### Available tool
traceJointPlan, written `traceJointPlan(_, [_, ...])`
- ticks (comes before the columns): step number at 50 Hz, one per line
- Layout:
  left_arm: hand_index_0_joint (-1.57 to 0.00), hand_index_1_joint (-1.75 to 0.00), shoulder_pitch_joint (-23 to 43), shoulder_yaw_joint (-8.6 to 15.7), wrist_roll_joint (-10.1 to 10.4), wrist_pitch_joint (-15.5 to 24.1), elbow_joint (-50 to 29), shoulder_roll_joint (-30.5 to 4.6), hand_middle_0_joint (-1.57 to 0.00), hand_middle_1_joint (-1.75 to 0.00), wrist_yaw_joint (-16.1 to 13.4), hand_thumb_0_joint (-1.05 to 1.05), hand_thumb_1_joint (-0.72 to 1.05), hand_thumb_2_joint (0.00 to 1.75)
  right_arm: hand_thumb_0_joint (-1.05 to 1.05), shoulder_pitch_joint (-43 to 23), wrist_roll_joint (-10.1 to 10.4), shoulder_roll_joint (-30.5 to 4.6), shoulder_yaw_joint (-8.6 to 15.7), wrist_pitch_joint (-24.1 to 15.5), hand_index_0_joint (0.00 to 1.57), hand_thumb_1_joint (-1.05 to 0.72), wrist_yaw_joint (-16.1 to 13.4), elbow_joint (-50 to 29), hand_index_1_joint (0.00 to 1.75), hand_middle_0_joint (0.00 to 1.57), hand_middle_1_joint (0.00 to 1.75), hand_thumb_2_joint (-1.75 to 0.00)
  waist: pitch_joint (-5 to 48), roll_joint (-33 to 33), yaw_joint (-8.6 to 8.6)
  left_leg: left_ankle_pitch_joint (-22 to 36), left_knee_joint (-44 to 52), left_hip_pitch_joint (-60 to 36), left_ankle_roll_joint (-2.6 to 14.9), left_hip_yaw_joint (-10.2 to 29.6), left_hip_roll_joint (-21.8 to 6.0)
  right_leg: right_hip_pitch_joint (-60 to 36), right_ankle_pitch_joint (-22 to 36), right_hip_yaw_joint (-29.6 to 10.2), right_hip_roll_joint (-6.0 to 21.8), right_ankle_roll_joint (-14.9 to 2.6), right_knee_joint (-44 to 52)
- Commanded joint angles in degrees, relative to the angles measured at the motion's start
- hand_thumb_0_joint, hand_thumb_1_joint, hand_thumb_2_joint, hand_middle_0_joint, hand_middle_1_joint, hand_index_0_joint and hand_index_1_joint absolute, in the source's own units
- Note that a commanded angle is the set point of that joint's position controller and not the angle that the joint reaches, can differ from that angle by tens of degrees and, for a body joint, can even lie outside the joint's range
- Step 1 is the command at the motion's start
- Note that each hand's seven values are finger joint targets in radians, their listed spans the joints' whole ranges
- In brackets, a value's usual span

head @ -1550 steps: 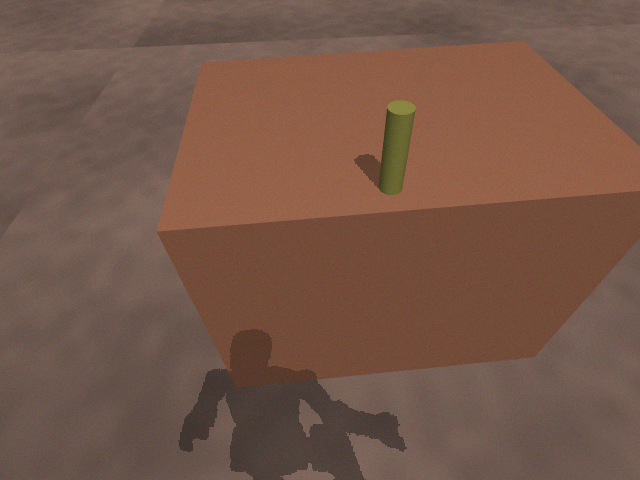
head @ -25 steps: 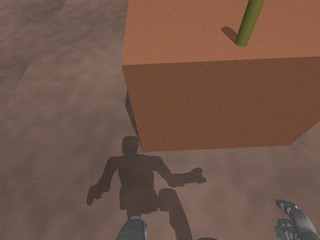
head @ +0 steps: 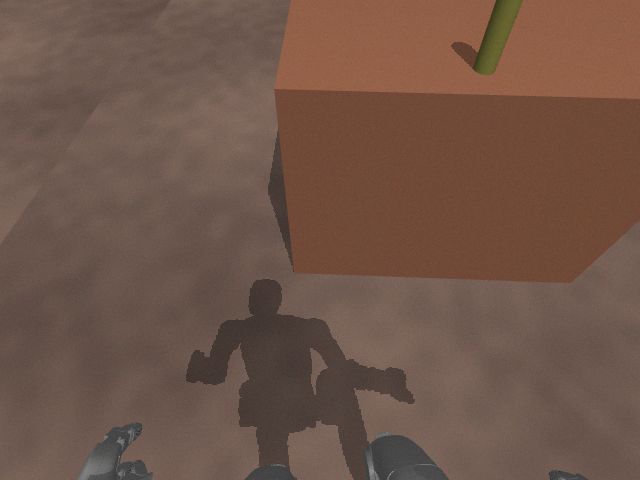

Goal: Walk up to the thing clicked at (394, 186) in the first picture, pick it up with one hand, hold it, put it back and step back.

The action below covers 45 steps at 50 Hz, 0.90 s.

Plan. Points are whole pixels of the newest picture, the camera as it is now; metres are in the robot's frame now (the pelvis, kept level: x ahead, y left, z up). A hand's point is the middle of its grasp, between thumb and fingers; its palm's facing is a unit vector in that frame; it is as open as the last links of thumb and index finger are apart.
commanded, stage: step back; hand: right
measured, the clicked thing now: (498, 29) +0.89 -0.34 +0.08
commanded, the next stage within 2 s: stand in 1.42 s
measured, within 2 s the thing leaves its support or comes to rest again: neither
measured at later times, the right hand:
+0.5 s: hand out of the picture -0.07 -0.30 -0.16, palm faces -0.03 +0.94 -0.33, open 7.4 cm
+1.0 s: hand out of the picture -0.07 -0.31 -0.15, palm faces -0.04 +0.93 -0.35, open 7.4 cm
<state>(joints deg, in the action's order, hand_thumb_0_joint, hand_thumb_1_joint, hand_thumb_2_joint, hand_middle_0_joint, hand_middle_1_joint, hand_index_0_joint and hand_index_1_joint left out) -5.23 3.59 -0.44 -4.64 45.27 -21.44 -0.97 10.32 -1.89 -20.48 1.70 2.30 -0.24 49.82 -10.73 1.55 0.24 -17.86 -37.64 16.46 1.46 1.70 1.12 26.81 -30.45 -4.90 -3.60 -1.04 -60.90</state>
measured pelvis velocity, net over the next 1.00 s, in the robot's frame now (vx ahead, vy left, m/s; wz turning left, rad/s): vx -0.14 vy -0.04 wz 0.01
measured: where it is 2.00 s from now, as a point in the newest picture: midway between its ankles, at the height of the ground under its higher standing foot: outside the picture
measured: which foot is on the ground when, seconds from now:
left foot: down 0.00-0.26, up 0.28-0.56, down 0.58-0.90, up 0.92-1.00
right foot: up 0.00-0.20, down 0.22-0.62, up 0.64-0.84, down 0.86-1.00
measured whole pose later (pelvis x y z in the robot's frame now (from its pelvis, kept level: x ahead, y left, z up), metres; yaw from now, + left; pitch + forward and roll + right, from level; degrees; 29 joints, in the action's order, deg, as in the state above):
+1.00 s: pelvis -0.14 -0.04 +0.01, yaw +0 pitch -3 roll +0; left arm -14.3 3.8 -2.3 3.1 55.9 -20.1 0.4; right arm 12.8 -1.3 -22.8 3.6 1.8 0.8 55.9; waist -3.7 -2.2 -2.2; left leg -29.0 -52.1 19.7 0.8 5.7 1.7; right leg 14.4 -16.8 3.1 -0.1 -2.6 -33.9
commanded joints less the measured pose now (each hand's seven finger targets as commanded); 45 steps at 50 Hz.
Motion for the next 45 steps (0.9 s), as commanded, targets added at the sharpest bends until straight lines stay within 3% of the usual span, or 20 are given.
traceJointPlan(1, [-0.20, -0.30, -5.9, 4.3, 0.1, 1.2, -1.8, -11.9, -0.20, -0.30, -0.4, 0.00, 0.90, 0.90, 0.00, -7.4, -0.8, -14.8, 4.3, -1.7, 0.20, -0.90, -1.5, -7.2, 0.30, 0.20, 0.30, -0.90, 8.7, -8.0, -3.54, 22.1, 15.8, 4.8, 11.63, 10.5, -15.3, -3.9, 0.9, -4.1, -2.3, 0.31, -13.6])
traceJointPlan(7, [-0.20, -0.30, -6.0, 2.8, -0.3, 3.7, -0.7, -10.0, -0.20, -0.30, -0.4, 0.00, 0.90, 0.90, 0.00, -1.5, -0.4, -14.6, 4.6, 0.0, 0.20, -0.90, -0.6, -6.0, 0.30, 0.20, 0.30, -0.90, 14.9, -15.4, 1.21, 21.0, 10.8, -14.9, 11.67, 9.5, -13.6, -4.4, 0.4, 3.0, 2.2, 2.98, 18.6])
traceJointPlan(10, [-0.20, -0.30, -12.9, 2.7, -0.6, 5.1, 4.1, -9.8, -0.20, -0.30, -0.7, 0.00, 0.90, 0.90, 0.00, -4.8, 0.5, -16.9, 5.0, 1.4, 0.20, -0.90, -0.2, -6.0, 0.30, 0.20, 0.30, -0.90, 20.1, -14.1, -1.71, 18.6, 3.7, -12.0, 8.75, 5.7, -11.7, -16.0, 14.0, 8.0, 2.0, 1.54, 41.3])
traceJointPlan(12, [-0.20, -0.30, -12.3, 4.4, -2.2, 5.7, 5.3, -15.5, -0.20, -0.30, -1.0, 0.00, 0.90, 0.90, 0.00, -5.8, 1.1, -11.5, 3.3, 1.1, 0.20, -0.90, 0.0, -7.0, 0.30, 0.20, 0.30, -0.90, 16.2, -1.5, -2.01, 4.0, -5.7, 8.1, 3.26, 3.4, -3.8, -24.5, 17.0, -8.1, 9.4, -1.50, 41.0])
traceJointPlan(13, [-0.20, -0.30, -9.9, 6.0, -2.5, 5.5, 3.4, -21.3, -0.20, -0.30, -0.9, 0.00, 0.90, 0.90, 0.00, -6.6, 1.0, -9.8, 3.0, 0.7, 0.20, -0.90, -0.4, -8.5, 0.30, 0.20, 0.30, -0.90, 13.2, 9.1, -3.11, -13.6, -11.7, 19.0, -0.53, 3.0, 3.9, -21.3, 15.5, -20.9, 21.3, -7.69, 41.8])
traceJointPlan(14, [-0.20, -0.30, -7.0, 6.2, -2.8, 5.5, 1.6, -24.6, -0.20, -0.30, -1.2, 0.00, 0.90, 0.90, 0.00, -9.4, 0.5, -12.4, 4.3, 1.2, 0.20, -0.90, -1.2, -8.4, 0.30, 0.20, 0.30, -0.90, 8.9, 11.9, -6.26, -17.4, -21.7, 13.5, -2.26, 10.0, 0.4, -5.1, 11.8, -30.9, 30.5, -16.40, 45.8])
traceJointPlan(15, [-0.20, -0.30, -2.6, 5.7, -2.1, 5.7, 0.9, -21.9, -0.20, -0.30, -1.5, 0.00, 0.90, 0.90, 0.00, -8.2, 1.1, -14.7, 5.4, 1.3, 0.20, -0.90, -1.0, -7.0, 0.30, 0.20, 0.30, -0.90, 4.8, 9.6, -3.02, -14.9, -26.8, 9.7, -2.07, 13.0, -1.7, 1.5, 10.7, -27.7, 30.2, -15.96, 46.5])
traceJointPlan(18, [-0.20, -0.30, -0.8, 3.8, -1.6, 6.2, 1.8, -14.2, -0.20, -0.30, -1.5, 0.00, 0.90, 0.90, 0.00, -2.5, 1.4, -11.8, 3.6, 0.5, 0.20, -0.90, -0.4, -3.2, 0.30, 0.20, 0.30, -0.90, 7.1, 4.5, 1.38, -6.2, -26.1, 13.4, -1.88, 8.0, 4.3, -13.1, 38.5, -3.1, 14.9, -7.33, 34.6])
traceJointPlan(23, [-0.20, -0.30, -9.2, 4.7, -2.4, 6.7, 3.0, -15.7, -0.20, -0.30, -1.1, 0.00, 0.90, 0.90, 0.00, -6.3, 0.2, -12.0, 3.7, -0.4, 0.20, -0.90, 0.3, -3.7, 0.30, 0.20, 0.30, -0.90, 8.0, 8.7, -5.02, -8.7, -12.7, 15.1, -3.39, 4.3, 0.3, -21.7, 14.4, -7.7, 16.1, -8.51, 37.3])
traceJointPlan(26, [-0.20, -0.30, -8.1, 5.1, -2.2, 6.4, 2.7, -17.3, -0.20, -0.30, -0.5, 0.00, 0.90, 0.90, 0.00, -4.8, -0.4, -12.3, 4.3, -1.6, 0.20, -0.90, 1.1, -2.4, 0.30, 0.20, 0.30, -0.90, 9.0, 11.1, -4.65, -13.4, -0.8, 7.7, -2.77, 1.0, -1.6, -18.1, -1.8, -11.4, 19.4, -10.45, 40.0])
traceJointPlan(29, [-0.20, -0.30, -6.4, 3.2, -1.7, 5.7, 2.1, -14.4, -0.20, -0.30, 0.1, 0.00, 0.90, 0.90, 0.00, 1.3, -0.5, -12.0, 5.0, -2.8, 0.20, -0.90, 1.2, 1.5, 0.30, 0.20, 0.30, -0.90, 11.2, 5.9, -0.87, -2.7, 17.2, -10.5, -0.51, -1.5, 1.0, -9.4, 5.1, -3.7, 14.9, -6.44, 31.1])
traceJointPlan(30, [-0.20, -0.30, -7.3, 2.4, -1.6, 5.7, 2.1, -11.4, -0.20, -0.30, 0.1, 0.00, 0.90, 0.90, 0.00, 4.0, -0.9, -13.6, 5.9, -3.3, 0.20, -0.90, 1.0, 2.3, 0.30, 0.20, 0.30, -0.90, 13.7, -1.4, -0.04, -4.3, 17.7, -17.3, 1.01, 6.7, -3.3, -3.6, 8.4, -0.2, 12.0, -4.09, 22.5])
traceJointPlan(31, [-0.20, -0.30, -6.5, 1.4, -0.7, 5.9, 1.4, -7.7, -0.20, -0.30, 0.4, 0.00, 0.90, 0.90, 0.00, 4.4, -1.3, -17.6, 6.6, -3.7, 0.20, -0.90, 0.7, 1.8, 0.30, 0.20, 0.30, -0.90, 13.0, -13.8, 0.63, -15.9, 23.9, -19.4, 6.39, 27.6, -15.4, 8.0, 1.8, 6.1, 4.0, -0.48, 11.7])
traceJointPlan(32, [-0.20, -0.30, -2.2, 3.3, -1.1, 6.0, 2.5, -13.9, -0.20, -0.30, -0.1, 0.00, 0.90, 0.90, 0.00, 4.0, -0.7, -22.3, 7.1, -3.5, 0.20, -0.90, 0.9, 1.5, 0.30, 0.20, 0.30, -0.90, 8.4, -10.5, 2.43, -29.6, 26.0, -6.5, 13.19, 33.8, -20.8, 5.5, -4.3, 3.1, 5.5, -0.34, 7.3])
traceJointPlan(33, [-0.20, -0.30, -2.3, 3.7, -1.2, 6.2, 2.9, -16.1, -0.20, -0.30, 0.3, 0.00, 0.90, 0.90, 0.00, 1.2, -0.3, -21.2, 7.0, -3.5, 0.20, -0.90, 1.0, 1.2, 0.30, 0.20, 0.30, -0.90, 4.3, -8.5, 1.03, -31.8, 26.8, 0.2, 13.87, 31.5, -21.2, 2.5, -3.7, 2.3, 6.5, -0.78, 5.2])
traceJointPlan(36, [-0.20, -0.30, -6.0, 3.1, -0.7, 7.0, 4.8, -13.1, -0.20, -0.30, 1.4, 0.00, 0.90, 0.90, 0.00, -1.6, -0.6, -15.3, 5.1, -4.1, 0.20, -0.90, 1.0, 0.3, 0.30, 0.20, 0.30, -0.90, 3.0, -9.0, -0.52, -17.8, 23.6, -2.9, 9.51, 18.2, -13.6, 1.9, 3.4, 3.5, 6.4, -0.57, 12.3])
traceJointPlan(40, [-0.20, -0.30, -7.1, 3.2, -0.8, 7.4, 6.2, -11.7, -0.20, -0.30, 1.7, 0.00, 0.90, 0.90, 0.00, -1.3, -0.5, -15.9, 5.5, -3.7, 0.20, -0.90, 1.4, 0.4, 0.30, 0.20, 0.30, -0.90, 4.5, -13.1, 0.40, -15.2, 22.1, 1.9, 8.79, 14.0, -12.4, -8.0, 5.8, 7.2, 4.1, 0.42, 21.7])
traceJointPlan(43, [-0.20, -0.30, -14.1, 3.8, -1.4, 8.3, 9.6, -11.5, -0.20, -0.30, 0.7, 0.00, 0.90, 0.90, 0.00, -4.6, 0.2, -12.5, 4.4, -2.4, 0.20, -0.90, 1.5, -0.6, 0.30, 0.20, 0.30, -0.90, 8.0, -9.0, -4.56, -13.9, 9.3, 9.8, 5.14, 6.9, -8.3, -24.7, 14.3, 8.9, 2.1, -0.15, 34.8])
traceJointPlan(44, [-0.20, -0.30, -15.7, 4.5, -2.0, 8.6, 9.9, -13.4, -0.20, -0.30, 0.1, 0.00, 0.90, 0.90, 0.00, -2.6, 0.4, -9.0, 3.2, -2.2, 0.20, -0.90, 1.2, -0.9, 0.30, 0.20, 0.30, -0.90, 9.1, -1.5, -5.22, -14.2, -0.6, 14.4, 2.96, 3.9, -4.5, -29.1, 9.0, 0.2, 5.9, -1.06, 39.2])
traceJointPlan(45, [-0.20, -0.30, -16.4, 5.5, -2.8, 9.1, 9.1, -18.1, -0.20, -0.30, -0.3, 0.00, 0.90, 0.90, 0.00, -2.4, 0.8, -5.9, 2.3, -2.4, 0.20, -0.90, 0.9, -2.4, 0.30, 0.20, 0.30, -0.90, 9.2, 9.8, -5.72, -15.3, -13.3, 22.9, -0.14, 2.1, 3.9, -29.5, -2.7, -23.9, 20.1, -5.44, 48.3])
